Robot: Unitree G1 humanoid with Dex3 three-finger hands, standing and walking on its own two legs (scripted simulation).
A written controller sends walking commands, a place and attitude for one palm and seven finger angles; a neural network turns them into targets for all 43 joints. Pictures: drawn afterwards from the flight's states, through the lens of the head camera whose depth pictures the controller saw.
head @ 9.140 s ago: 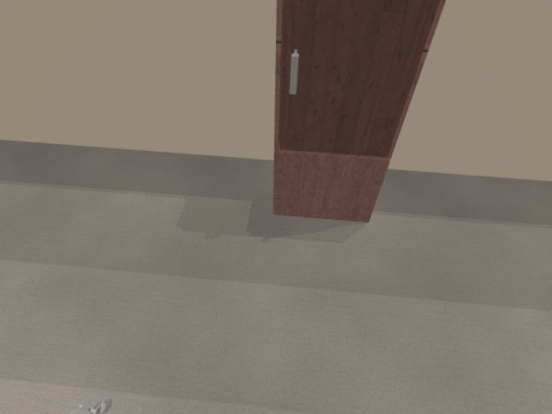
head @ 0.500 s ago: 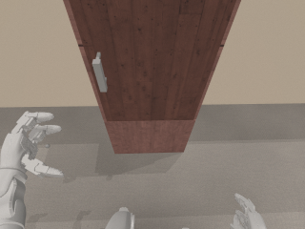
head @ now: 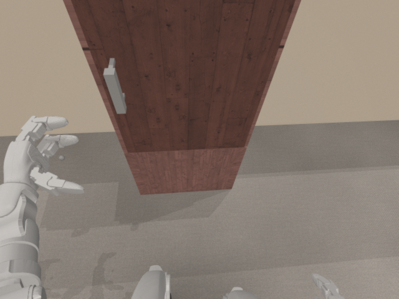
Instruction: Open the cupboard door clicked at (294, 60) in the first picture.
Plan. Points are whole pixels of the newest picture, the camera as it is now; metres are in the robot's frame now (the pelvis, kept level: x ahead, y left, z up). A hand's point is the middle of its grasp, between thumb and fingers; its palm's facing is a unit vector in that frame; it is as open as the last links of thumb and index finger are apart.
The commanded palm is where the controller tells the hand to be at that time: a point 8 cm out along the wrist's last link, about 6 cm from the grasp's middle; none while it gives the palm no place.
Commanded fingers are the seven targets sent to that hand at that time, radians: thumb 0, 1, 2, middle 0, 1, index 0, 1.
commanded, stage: move the hooked fingers beside the handle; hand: left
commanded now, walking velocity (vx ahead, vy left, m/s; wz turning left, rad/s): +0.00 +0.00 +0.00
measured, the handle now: (117, 86) +0.57 +0.22 +0.06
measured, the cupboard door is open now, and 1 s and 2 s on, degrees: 0 0 0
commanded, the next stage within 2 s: slide the fingers in behind the handle in 1.90 s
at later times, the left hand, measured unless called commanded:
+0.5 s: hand (75, 129) +0.43 +0.27 +0.06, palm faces +0.11 -0.99 -0.01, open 14.0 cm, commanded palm +0.41 +0.32 +0.06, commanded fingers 0.00 -0.50 0.30 -0.30 -1.20 -0.30 -1.20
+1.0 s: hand (81, 109) +0.49 +0.28 +0.06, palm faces +0.13 -0.99 +0.00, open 14.0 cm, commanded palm +0.48 +0.32 +0.05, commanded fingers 0.00 -0.50 0.30 -0.30 -1.20 -0.30 -1.20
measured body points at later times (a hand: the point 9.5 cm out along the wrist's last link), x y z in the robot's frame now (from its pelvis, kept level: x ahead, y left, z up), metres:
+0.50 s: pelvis +0.00 +0.01 -0.01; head +0.10 +0.04 +0.43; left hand +0.42 +0.33 +0.06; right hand +0.06 -0.26 -0.11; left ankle +0.07 +0.12 -0.67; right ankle -0.03 -0.12 -0.67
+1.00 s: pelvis +0.00 +0.01 -0.02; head +0.13 +0.04 +0.41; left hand +0.48 +0.33 +0.06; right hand +0.01 -0.27 -0.12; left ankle +0.07 +0.12 -0.67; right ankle -0.03 -0.13 -0.67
